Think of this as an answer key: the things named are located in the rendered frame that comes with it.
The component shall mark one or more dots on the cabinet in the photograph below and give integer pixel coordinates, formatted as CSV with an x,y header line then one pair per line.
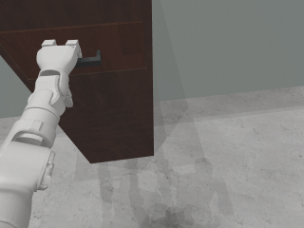
x,y
112,117

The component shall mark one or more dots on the left robot forearm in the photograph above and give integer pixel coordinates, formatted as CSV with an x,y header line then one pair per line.
x,y
38,123

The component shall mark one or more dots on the left robot upper arm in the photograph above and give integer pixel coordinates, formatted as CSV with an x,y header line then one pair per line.
x,y
24,169

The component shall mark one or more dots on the handle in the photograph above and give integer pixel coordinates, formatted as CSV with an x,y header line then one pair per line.
x,y
90,61

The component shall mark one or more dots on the robot left hand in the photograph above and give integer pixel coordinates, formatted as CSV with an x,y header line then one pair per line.
x,y
63,57

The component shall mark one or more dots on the drawer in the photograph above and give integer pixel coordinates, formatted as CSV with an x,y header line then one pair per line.
x,y
121,45

